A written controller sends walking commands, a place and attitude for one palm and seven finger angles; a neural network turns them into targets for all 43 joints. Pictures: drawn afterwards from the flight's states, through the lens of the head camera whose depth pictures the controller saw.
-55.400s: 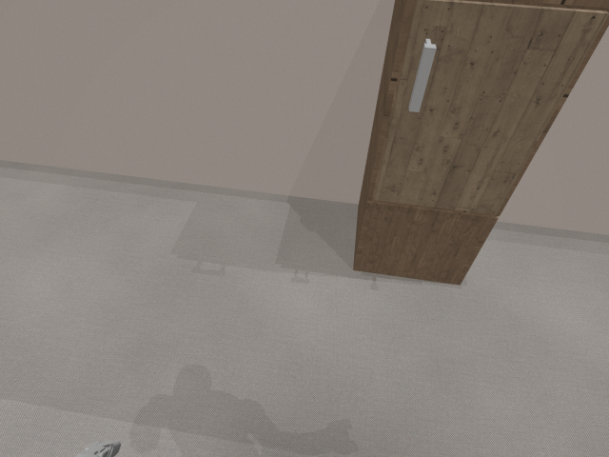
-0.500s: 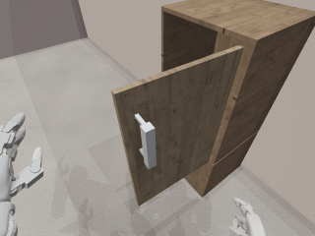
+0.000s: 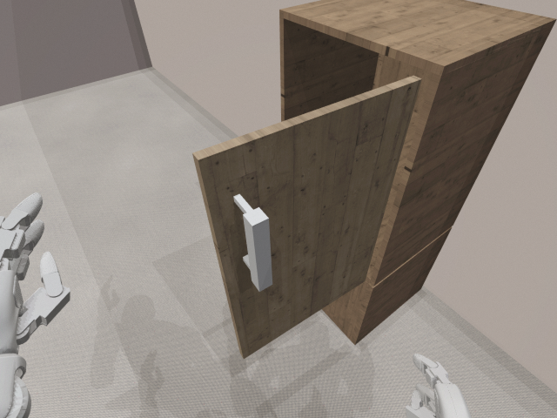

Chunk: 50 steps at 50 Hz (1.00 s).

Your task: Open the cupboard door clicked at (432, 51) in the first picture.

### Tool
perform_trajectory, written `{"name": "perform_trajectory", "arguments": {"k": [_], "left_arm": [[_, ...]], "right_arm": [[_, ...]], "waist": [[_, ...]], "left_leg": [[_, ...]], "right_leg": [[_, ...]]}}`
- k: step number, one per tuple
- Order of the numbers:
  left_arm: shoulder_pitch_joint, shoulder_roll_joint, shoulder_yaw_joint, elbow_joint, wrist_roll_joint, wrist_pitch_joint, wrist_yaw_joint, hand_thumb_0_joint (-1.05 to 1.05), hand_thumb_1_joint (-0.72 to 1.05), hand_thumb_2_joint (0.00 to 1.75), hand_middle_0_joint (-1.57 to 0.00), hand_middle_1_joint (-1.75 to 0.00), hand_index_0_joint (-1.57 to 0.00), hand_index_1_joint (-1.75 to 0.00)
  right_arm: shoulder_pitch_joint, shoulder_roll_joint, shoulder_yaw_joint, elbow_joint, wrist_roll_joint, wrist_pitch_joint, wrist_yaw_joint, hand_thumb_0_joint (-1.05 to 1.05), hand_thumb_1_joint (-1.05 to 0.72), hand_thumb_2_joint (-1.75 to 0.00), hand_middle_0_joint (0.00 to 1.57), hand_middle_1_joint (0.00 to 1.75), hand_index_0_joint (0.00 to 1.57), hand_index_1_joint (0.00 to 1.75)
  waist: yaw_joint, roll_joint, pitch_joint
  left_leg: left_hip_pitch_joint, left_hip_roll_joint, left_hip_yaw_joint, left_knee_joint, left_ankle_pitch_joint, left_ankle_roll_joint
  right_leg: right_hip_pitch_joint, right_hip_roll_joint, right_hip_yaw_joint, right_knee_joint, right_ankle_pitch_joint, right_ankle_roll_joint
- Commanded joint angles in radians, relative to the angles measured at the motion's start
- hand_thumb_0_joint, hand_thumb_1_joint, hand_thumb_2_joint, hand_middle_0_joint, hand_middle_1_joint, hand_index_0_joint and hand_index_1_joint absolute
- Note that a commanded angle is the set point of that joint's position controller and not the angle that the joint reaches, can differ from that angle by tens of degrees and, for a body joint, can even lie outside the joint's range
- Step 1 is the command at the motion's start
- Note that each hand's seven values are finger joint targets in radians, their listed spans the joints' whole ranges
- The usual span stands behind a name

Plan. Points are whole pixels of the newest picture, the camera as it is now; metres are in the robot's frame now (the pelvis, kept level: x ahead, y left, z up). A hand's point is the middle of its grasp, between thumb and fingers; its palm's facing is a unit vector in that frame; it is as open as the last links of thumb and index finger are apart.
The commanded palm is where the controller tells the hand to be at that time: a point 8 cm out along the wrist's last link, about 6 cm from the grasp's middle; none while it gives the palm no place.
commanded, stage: step back with the hand held close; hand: left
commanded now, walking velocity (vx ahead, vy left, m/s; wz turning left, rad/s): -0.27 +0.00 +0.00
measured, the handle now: (251, 243) +0.34 +0.09 +0.09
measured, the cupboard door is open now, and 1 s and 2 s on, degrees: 86 86 86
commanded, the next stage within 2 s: stop stepping back and stand still in 1.02 s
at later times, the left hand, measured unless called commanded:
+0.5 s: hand (28, 331) +0.15 +0.28 +0.16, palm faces +0.43 -0.74 -0.52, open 7.4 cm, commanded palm +0.09 +0.32 +0.17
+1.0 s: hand out of the picture +0.05 +0.27 +0.16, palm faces +0.46 -0.77 -0.44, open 7.4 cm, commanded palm -0.01 +0.30 +0.17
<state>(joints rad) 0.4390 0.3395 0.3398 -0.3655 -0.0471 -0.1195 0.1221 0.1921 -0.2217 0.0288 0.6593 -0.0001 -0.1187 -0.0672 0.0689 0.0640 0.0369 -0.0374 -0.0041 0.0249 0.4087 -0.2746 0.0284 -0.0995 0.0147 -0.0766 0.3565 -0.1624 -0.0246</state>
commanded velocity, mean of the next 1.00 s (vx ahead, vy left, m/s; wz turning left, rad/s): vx -0.31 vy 0.00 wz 0.00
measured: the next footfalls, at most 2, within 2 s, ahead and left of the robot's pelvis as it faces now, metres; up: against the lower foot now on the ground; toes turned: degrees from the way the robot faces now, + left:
right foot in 1.08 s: -0.25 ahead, -0.12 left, +0.00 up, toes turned +4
left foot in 1.30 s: -0.17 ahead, +0.07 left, +0.00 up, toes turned -1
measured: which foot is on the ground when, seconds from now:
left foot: down 0.00-1.00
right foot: down 0.00-0.74, up 0.76-1.00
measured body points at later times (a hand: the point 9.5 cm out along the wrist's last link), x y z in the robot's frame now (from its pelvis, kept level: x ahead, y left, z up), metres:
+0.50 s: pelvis -0.06 +0.02 -0.02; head -0.04 +0.02 +0.43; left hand +0.12 +0.32 +0.18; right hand +0.12 -0.23 -0.09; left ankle -0.03 +0.10 -0.74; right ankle +0.01 -0.11 -0.74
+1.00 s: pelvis -0.16 +0.00 -0.01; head -0.13 +0.02 +0.44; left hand +0.02 +0.31 +0.19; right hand +0.01 -0.21 -0.09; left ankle -0.05 +0.11 -0.74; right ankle -0.24 -0.13 -0.71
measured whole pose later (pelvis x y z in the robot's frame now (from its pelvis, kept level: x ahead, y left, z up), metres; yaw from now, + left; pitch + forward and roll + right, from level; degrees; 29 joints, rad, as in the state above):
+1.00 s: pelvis -0.16 +0.00 -0.01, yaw -1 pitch +2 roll -3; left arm 0.51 0.41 0.45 -0.52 -0.04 -0.19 0.18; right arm 0.20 -0.15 0.01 0.63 -0.01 -0.16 -0.05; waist 0.02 0.00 0.02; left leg -0.41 0.05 0.02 0.44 -0.07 0.02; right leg -0.27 0.02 -0.01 0.76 -0.48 0.01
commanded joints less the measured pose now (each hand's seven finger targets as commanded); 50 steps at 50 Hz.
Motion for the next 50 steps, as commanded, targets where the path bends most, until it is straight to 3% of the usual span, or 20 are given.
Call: {"name": "perform_trajectory", "arguments": {"k": [1, 5, 9, 11, 14, 20, 24, 26, 30, 32, 34, 35, 36, 37, 38, 39, 41, 42, 46, 50], "left_arm": [[-0.067, 0.211, 0.149, -0.176, 0.011, -0.109, 0.005, 0.00, 0.90, 0.90, -0.20, -0.30, -0.20, -0.30], [0.040, 0.190, 0.132, -0.217, 0.012, -0.121, 0.005, 0.00, 0.90, 0.90, -0.20, -0.30, -0.20, -0.30], [0.102, 0.244, 0.194, -0.293, 0.011, -0.121, 0.016, 0.00, 0.90, 0.90, -0.20, -0.30, -0.20, -0.30], [0.123, 0.264, 0.221, -0.321, 0.009, -0.122, 0.023, 0.00, 0.90, 0.90, -0.20, -0.30, -0.20, -0.30], [0.134, 0.267, 0.231, -0.343, 0.010, -0.126, 0.029, 0.00, 0.90, 0.90, -0.20, -0.30, -0.20, -0.30], [0.118, 0.247, 0.233, -0.352, 0.033, -0.137, 0.038, 0.00, 0.90, 0.90, -0.20, -0.30, -0.20, -0.30], [0.055, 0.201, 0.200, -0.324, 0.060, -0.141, 0.051, 0.00, 0.90, 0.90, -0.20, -0.30, -0.20, -0.30], [0.027, 0.213, 0.203, -0.311, 0.064, -0.147, 0.052, 0.00, 0.90, 0.90, -0.20, -0.30, -0.20, -0.30], [0.019, 0.244, 0.201, -0.346, 0.036, -0.156, 0.043, 0.00, 0.90, 0.90, -0.20, -0.30, -0.20, -0.30], [0.028, 0.245, 0.197, -0.359, 0.033, -0.155, 0.048, 0.00, 0.90, 0.90, -0.20, -0.30, -0.20, -0.30], [0.044, 0.262, 0.220, -0.387, 0.035, -0.156, 0.053, 0.00, 0.90, 0.90, -0.20, -0.30, -0.20, -0.30], [0.051, 0.272, 0.228, -0.401, 0.032, -0.155, 0.056, 0.00, 0.90, 0.90, -0.20, -0.30, -0.20, -0.30], [0.071, 0.270, 0.238, -0.422, 0.028, -0.162, 0.058, 0.00, 0.90, 0.90, -0.20, -0.30, -0.20, -0.30], [0.071, 0.257, 0.238, -0.450, 0.035, -0.176, 0.063, 0.00, 0.90, 0.90, -0.20, -0.30, -0.20, -0.30], [0.067, 0.275, 0.266, -0.449, 0.040, -0.187, 0.067, 0.00, 0.90, 0.90, -0.20, -0.30, -0.20, -0.30], [0.062, 0.269, 0.264, -0.426, 0.049, -0.194, 0.069, 0.00, 0.90, 0.90, -0.20, -0.30, -0.20, -0.30], [0.047, 0.265, 0.251, -0.401, 0.037, -0.185, 0.070, 0.00, 0.90, 0.90, -0.20, -0.30, -0.20, -0.30], [0.059, 0.241, 0.236, -0.369, 0.026, -0.176, 0.067, 0.00, 0.90, 0.90, -0.20, -0.30, -0.20, -0.30], [0.054, 0.188, 0.152, -0.338, 0.019, -0.138, 0.058, 0.00, 0.90, 0.90, -0.20, -0.30, -0.20, -0.30], [0.029, 0.226, 0.163, -0.381, 0.009, -0.123, 0.051, 0.00, 0.90, 0.90, -0.20, -0.30, -0.20, -0.30]], "right_arm": [[-0.119, -0.112, -0.046, -0.183, 0.000, -0.021, -0.003, 0.00, -0.90, -0.90, 0.20, 0.30, 0.20, 0.30], [-0.111, -0.130, -0.060, -0.202, -0.002, -0.008, -0.006, 0.00, -0.90, -0.90, 0.20, 0.30, 0.20, 0.30], [-0.105, -0.125, -0.077, -0.237, 0.004, 0.015, -0.008, 0.00, -0.90, -0.90, 0.20, 0.30, 0.20, 0.30], [-0.105, -0.118, -0.081, -0.247, 0.006, 0.023, -0.014, 0.00, -0.90, -0.90, 0.20, 0.30, 0.20, 0.30], [-0.104, -0.118, -0.086, -0.257, 0.008, 0.027, -0.018, 0.00, -0.90, -0.90, 0.20, 0.30, 0.20, 0.30], [-0.100, -0.132, -0.089, -0.266, -0.005, 0.013, -0.028, 0.00, -0.90, -0.90, 0.20, 0.30, 0.20, 0.30], [-0.065, -0.139, -0.097, -0.261, -0.023, -0.002, -0.032, 0.00, -0.90, -0.90, 0.20, 0.30, 0.20, 0.30], [-0.066, -0.137, -0.097, -0.258, -0.015, -0.006, -0.031, 0.00, -0.90, -0.90, 0.20, 0.30, 0.20, 0.30], [-0.032, -0.108, -0.095, -0.232, 0.002, -0.003, -0.010, 0.00, -0.90, -0.90, 0.20, 0.30, 0.20, 0.30], [-0.053, -0.090, -0.083, -0.219, 0.004, 0.001, -0.007, 0.00, -0.90, -0.90, 0.20, 0.30, 0.20, 0.30], [-0.063, -0.085, -0.072, -0.225, 0.000, -0.005, -0.010, 0.00, -0.90, -0.90, 0.20, 0.30, 0.20, 0.30], [-0.069, -0.093, -0.071, -0.226, -0.001, -0.005, -0.016, 0.00, -0.90, -0.90, 0.20, 0.30, 0.20, 0.30], [-0.075, -0.118, -0.077, -0.235, -0.006, -0.008, -0.025, 0.00, -0.90, -0.90, 0.20, 0.30, 0.20, 0.30], [-0.091, -0.130, -0.077, -0.251, -0.009, -0.017, -0.029, 0.00, -0.90, -0.90, 0.20, 0.30, 0.20, 0.30], [-0.077, -0.112, -0.081, -0.239, -0.021, -0.033, -0.027, 0.00, -0.90, -0.90, 0.20, 0.30, 0.20, 0.30], [-0.060, -0.101, -0.084, -0.220, -0.030, -0.047, -0.024, 0.00, -0.90, -0.90, 0.20, 0.30, 0.20, 0.30], [-0.052, -0.095, -0.091, -0.202, -0.023, -0.061, -0.019, 0.00, -0.90, -0.90, 0.20, 0.30, 0.20, 0.30], [-0.048, -0.102, -0.097, -0.188, -0.017, -0.071, -0.016, 0.00, -0.90, -0.90, 0.20, 0.30, 0.20, 0.30], [-0.053, -0.109, -0.092, -0.166, -0.007, -0.091, -0.001, 0.00, -0.90, -0.90, 0.20, 0.30, 0.20, 0.30], [-0.078, -0.121, -0.088, -0.166, -0.009, -0.091, 0.008, 0.00, -0.90, -0.90, 0.20, 0.30, 0.20, 0.30]], "waist": [[-0.053, -0.057, 0.020], [-0.049, 0.029, -0.127], [-0.047, -0.064, -0.230], [-0.047, -0.058, -0.246], [-0.051, -0.050, -0.215], [-0.041, 0.091, -0.142], [-0.063, 0.060, -0.059], [-0.070, 0.002, -0.042], [-0.086, -0.215, -0.135], [-0.075, -0.233, -0.144], [-0.073, -0.197, -0.137], [-0.077, -0.119, -0.125], [-0.074, 0.050, -0.095], [-0.062, 0.259, -0.103], [-0.067, 0.311, -0.132], [-0.078, 0.262, -0.113], [-0.074, 0.066, -0.096], [-0.069, 0.051, -0.111], [-0.076, 0.154, -0.136], [-0.058, 0.182, -0.181]], "left_leg": [[-0.130, 0.036, -0.063, -0.028, 0.086, 0.013], [-0.133, 0.064, -0.064, -0.029, 0.214, 0.004], [-0.173, 0.086, -0.077, 0.000, 0.331, 0.001], [-0.197, 0.085, -0.083, 0.019, 0.347, -0.006], [-0.246, 0.093, -0.099, 0.021, 0.304, -0.002], [-0.466, 0.180, -0.164, -0.103, 0.139, 0.049], [-0.625, 0.214, -0.190, -0.119, -0.110, 0.086], [-0.644, 0.169, -0.172, -0.056, -0.232, 0.080], [-0.282, 0.006, -0.058, 0.311, -0.127, -0.002], [-0.226, 0.002, -0.046, 0.435, -0.152, -0.008], [-0.211, 0.027, -0.053, 0.297, -0.129, -0.002], [-0.193, 0.039, -0.065, 0.144, -0.080, 0.001], [-0.269, 0.115, -0.182, -0.023, -0.101, 0.031], [-0.420, 0.245, -0.323, -0.136, -0.080, 0.073], [-0.504, 0.336, -0.397, -0.219, -0.112, 0.120], [-0.559, 0.378, -0.407, -0.264, -0.196, 0.156], [-0.407, 0.346, -0.342, -0.144, 0.100, 0.164], [-0.299, 0.317, -0.281, -0.102, 0.239, 0.153], [-0.196, 0.273, -0.214, -0.141, 0.218, 0.109], [-0.184, 0.222, -0.170, -0.175, 0.149, 0.068]], "right_leg": [[-0.111, -0.108, 0.191, -0.135, 0.003, -0.009], [-0.032, -0.112, 0.154, -0.021, 0.193, -0.005], [0.024, -0.107, 0.145, 0.077, 0.332, 0.005], [0.030, -0.120, 0.150, 0.110, 0.382, -0.004], [-0.015, -0.118, 0.159, 0.137, 0.339, -0.004], [0.037, -0.045, 0.112, 0.319, 0.118, 0.030], [0.048, -0.032, 0.121, 0.386, -0.012, 0.029], [0.023, -0.065, 0.181, 0.311, 0.034, 0.013], [-0.299, -0.262, 0.411, -0.019, -0.015, -0.092], [-0.364, -0.305, 0.390, -0.068, -0.094, -0.112], [-0.355, -0.274, 0.312, -0.009, -0.074, -0.086], [-0.360, -0.225, 0.261, 0.058, -0.099, -0.053], [-0.345, -0.121, 0.199, 0.192, -0.137, -0.007], [-0.231, -0.022, 0.105, 0.396, -0.147, 0.034], [-0.175, 0.015, 0.101, 0.612, -0.273, 0.037], [-0.168, 0.020, 0.139, 0.783, -0.303, 0.036], [-0.298, 0.007, 0.160, 0.751, -0.326, 0.033], [-0.332, 0.003, 0.137, 0.685, -0.331, 0.042], [-0.263, 0.010, 0.067, 0.469, -0.337, 0.047], [-0.123, 0.029, 0.022, 0.195, -0.242, 0.027]]}}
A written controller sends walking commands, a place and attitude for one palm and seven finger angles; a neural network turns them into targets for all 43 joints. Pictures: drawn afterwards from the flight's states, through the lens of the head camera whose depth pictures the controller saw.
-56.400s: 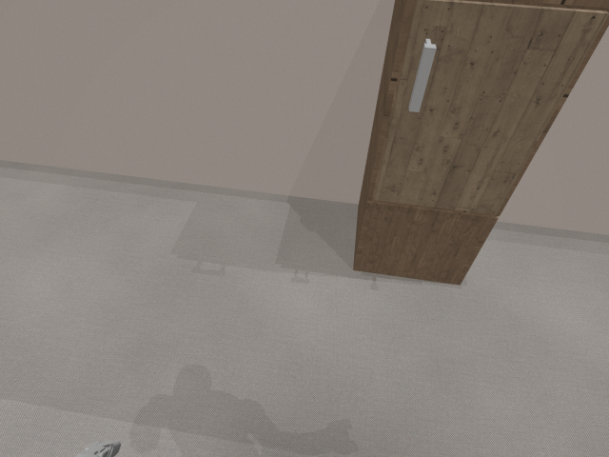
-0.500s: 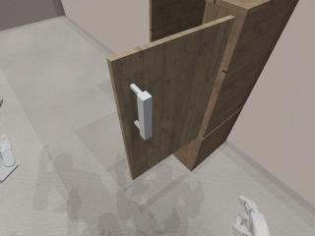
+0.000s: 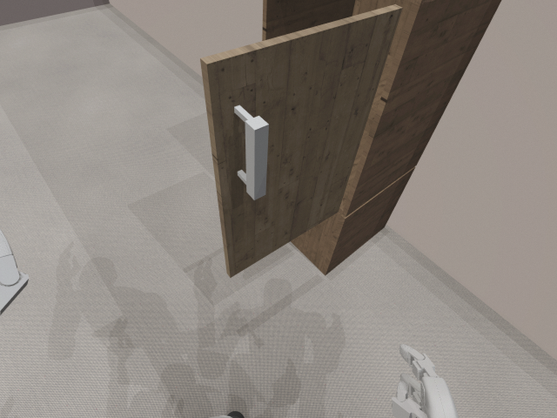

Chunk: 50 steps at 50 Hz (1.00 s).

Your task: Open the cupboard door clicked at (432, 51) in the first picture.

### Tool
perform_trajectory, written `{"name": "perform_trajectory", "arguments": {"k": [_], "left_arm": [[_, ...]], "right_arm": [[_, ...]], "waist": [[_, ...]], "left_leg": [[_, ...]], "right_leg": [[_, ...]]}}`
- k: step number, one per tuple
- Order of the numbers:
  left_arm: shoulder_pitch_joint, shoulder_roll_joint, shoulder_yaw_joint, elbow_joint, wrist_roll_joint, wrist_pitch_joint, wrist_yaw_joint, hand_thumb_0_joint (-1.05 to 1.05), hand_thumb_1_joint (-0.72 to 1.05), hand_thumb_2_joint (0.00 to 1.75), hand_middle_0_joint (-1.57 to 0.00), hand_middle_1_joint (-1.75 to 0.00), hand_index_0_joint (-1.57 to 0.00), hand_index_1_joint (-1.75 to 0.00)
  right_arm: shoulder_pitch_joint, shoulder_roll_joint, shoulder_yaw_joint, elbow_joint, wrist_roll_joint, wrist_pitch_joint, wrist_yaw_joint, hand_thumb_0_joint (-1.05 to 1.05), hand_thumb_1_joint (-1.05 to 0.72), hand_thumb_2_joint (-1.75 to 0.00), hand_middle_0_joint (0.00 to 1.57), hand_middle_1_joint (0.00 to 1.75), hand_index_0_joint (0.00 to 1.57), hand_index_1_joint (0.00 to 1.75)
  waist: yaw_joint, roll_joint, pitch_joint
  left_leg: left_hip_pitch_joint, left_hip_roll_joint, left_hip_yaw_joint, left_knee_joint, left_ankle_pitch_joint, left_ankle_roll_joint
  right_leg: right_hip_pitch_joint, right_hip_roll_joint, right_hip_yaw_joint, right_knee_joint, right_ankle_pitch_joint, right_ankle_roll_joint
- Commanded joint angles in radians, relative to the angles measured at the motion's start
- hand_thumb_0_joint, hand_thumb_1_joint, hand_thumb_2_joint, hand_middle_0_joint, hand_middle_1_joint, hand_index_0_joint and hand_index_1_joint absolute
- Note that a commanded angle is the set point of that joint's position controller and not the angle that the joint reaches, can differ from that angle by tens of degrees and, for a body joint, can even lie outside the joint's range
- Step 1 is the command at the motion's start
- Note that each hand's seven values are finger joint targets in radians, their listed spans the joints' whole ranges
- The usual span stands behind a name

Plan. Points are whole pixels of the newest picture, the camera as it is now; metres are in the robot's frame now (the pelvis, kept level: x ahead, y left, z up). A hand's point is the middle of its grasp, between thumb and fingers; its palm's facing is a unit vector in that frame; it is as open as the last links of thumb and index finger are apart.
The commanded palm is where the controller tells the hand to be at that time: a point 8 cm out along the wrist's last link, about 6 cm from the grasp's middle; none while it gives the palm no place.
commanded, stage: step back with the hand held close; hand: left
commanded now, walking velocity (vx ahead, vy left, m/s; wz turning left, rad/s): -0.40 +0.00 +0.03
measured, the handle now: (248, 154) +0.49 +0.10 +0.09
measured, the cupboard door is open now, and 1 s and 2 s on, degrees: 86 86 86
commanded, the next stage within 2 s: stop stepping back and stand still in 0.02 s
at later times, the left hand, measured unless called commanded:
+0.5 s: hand out of the picture +0.10 +0.24 +0.16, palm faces +0.40 -0.77 -0.50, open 7.4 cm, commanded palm +0.04 +0.27 +0.18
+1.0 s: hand out of the picture +0.07 +0.24 +0.17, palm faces +0.43 -0.75 -0.51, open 7.4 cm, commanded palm +0.01 +0.28 +0.18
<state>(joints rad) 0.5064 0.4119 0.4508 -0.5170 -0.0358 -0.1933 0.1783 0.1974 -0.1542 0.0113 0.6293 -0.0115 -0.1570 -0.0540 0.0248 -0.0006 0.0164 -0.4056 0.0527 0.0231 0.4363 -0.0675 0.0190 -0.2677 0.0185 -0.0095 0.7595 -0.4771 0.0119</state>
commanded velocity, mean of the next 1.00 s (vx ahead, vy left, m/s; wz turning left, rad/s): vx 0.11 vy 0.02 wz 0.00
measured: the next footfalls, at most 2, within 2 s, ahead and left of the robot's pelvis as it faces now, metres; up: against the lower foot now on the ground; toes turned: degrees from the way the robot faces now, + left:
right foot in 0.08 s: -0.09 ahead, -0.13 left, +0.00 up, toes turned +5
left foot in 0.30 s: -0.02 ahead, +0.07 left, +0.00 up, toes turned +1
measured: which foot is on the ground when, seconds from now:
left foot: down 0.00-0.10, up 0.12-0.28, down 0.30-0.54, up 0.56-0.76, down 0.78-1.00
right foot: up 0.00-0.06, down 0.08-1.00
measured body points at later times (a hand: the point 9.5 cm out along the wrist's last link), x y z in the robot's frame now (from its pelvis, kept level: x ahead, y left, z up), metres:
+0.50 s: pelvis -0.11 -0.03 +0.00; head -0.10 -0.02 +0.44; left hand +0.07 +0.28 +0.18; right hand +0.05 -0.28 -0.08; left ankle -0.06 +0.07 -0.74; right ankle -0.13 -0.13 -0.74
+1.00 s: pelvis -0.13 -0.02 -0.01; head -0.12 -0.02 +0.44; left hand +0.05 +0.28 +0.20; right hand +0.03 -0.24 -0.10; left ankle -0.14 +0.12 -0.74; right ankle -0.13 -0.12 -0.74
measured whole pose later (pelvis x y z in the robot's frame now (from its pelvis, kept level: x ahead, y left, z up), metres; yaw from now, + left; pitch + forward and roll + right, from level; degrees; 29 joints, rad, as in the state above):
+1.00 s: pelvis -0.13 -0.02 -0.01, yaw +1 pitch -1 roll +0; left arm 0.53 0.43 0.44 -0.48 -0.02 -0.22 0.15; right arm 0.23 -0.18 0.02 0.64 0.00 -0.15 -0.07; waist -0.01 0.00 0.03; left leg -0.25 0.06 0.04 0.60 -0.32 -0.02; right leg -0.27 -0.01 -0.08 0.59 -0.31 -0.03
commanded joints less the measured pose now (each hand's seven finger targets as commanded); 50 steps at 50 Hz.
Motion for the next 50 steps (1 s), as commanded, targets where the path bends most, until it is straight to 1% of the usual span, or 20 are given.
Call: {"name": "perform_trajectory", "arguments": {"k": [1, 2, 4, 5, 7, 8, 13, 16, 18, 20, 24, 25, 27, 29, 32, 37, 40, 45, 49, 50], "left_arm": [[-0.034, 0.165, 0.058, -0.247, -0.013, -0.054, -0.011, 0.00, 0.90, 0.90, -0.20, -0.30, -0.20, -0.30], [-0.022, 0.195, 0.086, -0.264, -0.017, -0.064, -0.017, 0.00, 0.90, 0.90, -0.20, -0.30, -0.20, -0.30], [0.012, 0.290, 0.154, -0.269, -0.022, -0.084, -0.021, 0.00, 0.90, 0.90, -0.20, -0.30, -0.20, -0.30], [0.024, 0.311, 0.184, -0.262, -0.023, -0.094, -0.014, 0.00, 0.90, 0.90, -0.20, -0.30, -0.20, -0.30], [0.064, 0.277, 0.173, -0.237, -0.002, -0.080, -0.020, 0.00, 0.90, 0.90, -0.20, -0.30, -0.20, -0.30], [0.103, 0.252, 0.171, -0.222, 0.002, -0.061, -0.025, 0.00, 0.90, 0.90, -0.20, -0.30, -0.20, -0.30], [0.114, 0.195, 0.135, -0.181, -0.014, -0.047, -0.002, 0.00, 0.90, 0.90, -0.20, -0.30, -0.20, -0.30], [0.113, 0.191, 0.111, -0.200, -0.014, -0.053, -0.001, 0.00, 0.90, 0.90, -0.20, -0.30, -0.20, -0.30], [0.107, 0.214, 0.127, -0.190, -0.006, -0.058, 0.001, 0.00, 0.90, 0.90, -0.20, -0.30, -0.20, -0.30], [0.043, 0.220, 0.114, -0.234, 0.003, -0.067, -0.008, 0.00, 0.90, 0.90, -0.20, -0.30, -0.20, -0.30], [0.036, 0.182, 0.086, -0.167, 0.012, -0.063, -0.004, 0.00, 0.90, 0.90, -0.20, -0.30, -0.20, -0.30], [0.034, 0.208, 0.105, -0.165, 0.014, -0.063, -0.004, 0.00, 0.90, 0.90, -0.20, -0.30, -0.20, -0.30], [0.014, 0.213, 0.099, -0.136, 0.015, -0.063, -0.011, 0.00, 0.90, 0.90, -0.20, -0.30, -0.20, -0.30], [-0.066, 0.179, 0.073, -0.120, 0.010, -0.073, -0.020, 0.00, 0.90, 0.90, -0.20, -0.30, -0.20, -0.30], [-0.092, 0.175, 0.066, -0.079, 0.022, -0.083, -0.020, 0.00, 0.90, 0.90, -0.20, -0.30, -0.20, -0.30], [-0.065, 0.167, 0.061, -0.119, 0.025, -0.079, 0.005, 0.00, 0.90, 0.90, -0.20, -0.30, -0.20, -0.30], [-0.037, 0.190, 0.092, -0.212, 0.020, -0.092, 0.010, 0.00, 0.90, 0.90, -0.20, -0.30, -0.20, -0.30], [-0.032, 0.198, 0.108, -0.203, 0.027, -0.083, -0.008, 0.00, 0.90, 0.90, -0.20, -0.30, -0.20, -0.30], [0.027, 0.186, 0.112, -0.108, -0.002, -0.075, -0.013, 0.00, 0.90, 0.90, -0.20, -0.30, -0.20, -0.30], [0.045, 0.169, 0.099, -0.087, -0.004, -0.068, -0.015, 0.00, 0.90, 0.90, -0.20, -0.30, -0.20, -0.30]], "right_arm": [[-0.106, -0.183, -0.064, -0.146, 0.006, -0.049, -0.003, 0.00, -0.90, -0.90, 0.20, 0.30, 0.20, 0.30], [-0.114, -0.180, -0.062, -0.149, 0.006, -0.042, -0.003, 0.00, -0.90, -0.90, 0.20, 0.30, 0.20, 0.30], [-0.131, -0.138, -0.049, -0.163, 0.012, -0.018, -0.004, 0.00, -0.90, -0.90, 0.20, 0.30, 0.20, 0.30], [-0.146, -0.142, -0.043, -0.162, 0.011, -0.017, -0.007, 0.00, -0.90, -0.90, 0.20, 0.30, 0.20, 0.30], [-0.126, -0.131, -0.041, -0.167, 0.028, -0.006, -0.016, 0.00, -0.90, -0.90, 0.20, 0.30, 0.20, 0.30], [-0.122, -0.114, -0.030, -0.186, 0.025, 0.006, -0.018, 0.00, -0.90, -0.90, 0.20, 0.30, 0.20, 0.30], [-0.086, -0.163, -0.033, -0.162, 0.011, 0.007, -0.039, 0.00, -0.90, -0.90, 0.20, 0.30, 0.20, 0.30], [-0.051, -0.217, -0.064, -0.182, 0.027, -0.016, -0.041, 0.00, -0.90, -0.90, 0.20, 0.30, 0.20, 0.30], [-0.041, -0.205, -0.057, -0.174, 0.014, -0.022, -0.035, 0.00, -0.90, -0.90, 0.20, 0.30, 0.20, 0.30], [-0.055, -0.205, -0.055, -0.165, -0.002, -0.029, -0.028, 0.00, -0.90, -0.90, 0.20, 0.30, 0.20, 0.30], [-0.079, -0.202, -0.050, -0.161, 0.006, -0.024, -0.026, 0.00, -0.90, -0.90, 0.20, 0.30, 0.20, 0.30], [-0.084, -0.202, -0.054, -0.167, 0.001, -0.015, -0.028, 0.00, -0.90, -0.90, 0.20, 0.30, 0.20, 0.30], [-0.086, -0.189, -0.070, -0.156, 0.001, 0.010, -0.024, 0.00, -0.90, -0.90, 0.20, 0.30, 0.20, 0.30], [-0.062, -0.198, -0.077, -0.119, 0.000, 0.008, -0.024, 0.00, -0.90, -0.90, 0.20, 0.30, 0.20, 0.30], [-0.055, -0.156, -0.046, -0.119, -0.004, 0.006, -0.031, 0.00, -0.90, -0.90, 0.20, 0.30, 0.20, 0.30], [-0.041, -0.161, -0.045, -0.122, -0.008, -0.034, -0.062, 0.00, -0.90, -0.90, 0.20, 0.30, 0.20, 0.30], [-0.043, -0.191, -0.054, -0.158, 0.001, -0.039, -0.055, 0.00, -0.90, -0.90, 0.20, 0.30, 0.20, 0.30], [-0.049, -0.182, -0.049, -0.140, 0.006, -0.048, -0.032, 0.00, -0.90, -0.90, 0.20, 0.30, 0.20, 0.30], [-0.025, -0.158, -0.061, -0.137, 0.020, -0.032, -0.017, 0.00, -0.90, -0.90, 0.20, 0.30, 0.20, 0.30], [-0.031, -0.155, -0.059, -0.138, 0.022, -0.026, -0.015, 0.00, -0.90, -0.90, 0.20, 0.30, 0.20, 0.30]], "waist": [[-0.004, 0.218, -0.171], [0.002, 0.152, -0.174], [0.005, -0.185, -0.177], [0.030, -0.158, -0.154], [0.010, -0.232, -0.226], [-0.007, -0.214, -0.233], [-0.048, 0.004, -0.162], [-0.020, 0.137, -0.175], [-0.037, 0.179, -0.178], [-0.032, 0.240, -0.132], [-0.026, 0.141, -0.035], [-0.027, 0.067, -0.026], [-0.020, -0.223, 0.008], [-0.045, -0.150, 0.045], [-0.052, -0.090, 0.001], [-0.032, -0.006, -0.055], [-0.024, 0.244, -0.112], [-0.027, 0.177, -0.031], [-0.044, -0.172, -0.130], [-0.040, -0.172, -0.118]], "left_leg": [[0.181, 0.149, -0.150, -0.178, -0.067, 0.062], [0.197, 0.115, -0.122, -0.126, -0.059, 0.038], [0.162, -0.040, 0.037, 0.196, -0.227, -0.042], [0.055, -0.082, 0.012, 0.439, -0.365, -0.053], [-0.130, -0.070, -0.029, 0.549, -0.411, -0.037], [-0.134, -0.052, -0.007, 0.501, -0.340, -0.040], [0.174, -0.053, 0.022, 0.032, -0.056, -0.012], [0.293, 0.124, -0.163, -0.045, 0.250, 0.053], [0.335, 0.123, -0.200, -0.040, 0.424, 0.048], [0.248, 0.143, -0.243, -0.134, 0.263, 0.038], [-0.038, 0.097, -0.159, -0.187, -0.430, 0.053], [-0.071, 0.039, -0.123, -0.091, -0.484, 0.031], [-0.088, -0.075, -0.023, 0.446, -0.377, -0.016], [-0.122, -0.039, -0.054, 0.704, -0.308, -0.023], [-0.011, 0.021, -0.018, 0.456, -0.259, -0.005], [0.215, -0.035, 0.071, 0.008, -0.279, 0.019], [0.279, 0.189, -0.251, -0.092, -0.106, 0.104], [0.135, 0.139, -0.084, -0.019, 0.113, 0.064], [0.067, -0.033, 0.050, 0.260, -0.130, -0.020], [0.027, -0.041, 0.040, 0.310, -0.251, -0.023]], "right_leg": [[0.081, 0.017, -0.045, -0.312, 0.140, -0.015], [0.076, -0.006, -0.022, -0.423, 0.226, -0.026], [-0.030, -0.256, 0.226, -0.535, 0.444, -0.103], [-0.085, -0.359, 0.277, -0.520, 0.610, -0.168], [0.176, -0.327, 0.160, -0.346, 1.140, -0.136], [0.215, -0.290, 0.113, -0.302, 1.124, -0.121], [0.078, -0.220, 0.087, -0.288, 0.737, -0.070], [0.004, -0.070, 0.030, -0.200, 0.250, 0.002], [-0.044, -0.029, -0.025, -0.152, 0.204, -0.001], [-0.023, -0.024, -0.029, -0.081, 0.050, -0.001], [0.158, -0.035, -0.034, -0.268, 0.089, -0.028], [0.153, -0.070, 0.049, -0.364, 0.026, -0.060], [-0.070, -0.354, 0.504, -0.644, -0.387, -0.205], [-0.171, -0.366, 0.435, -0.644, -0.258, -0.205], [-0.150, -0.285, 0.207, -0.559, -0.107, -0.159], [-0.061, -0.199, 0.142, -0.431, -0.060, -0.118], [-0.085, -0.042, -0.028, -0.081, 0.204, -0.015], [0.045, -0.036, -0.069, -0.204, 0.277, -0.017], [0.158, -0.223, 0.211, -0.336, 0.645, -0.128], [0.169, -0.258, 0.239, -0.360, 0.705, -0.155]]}}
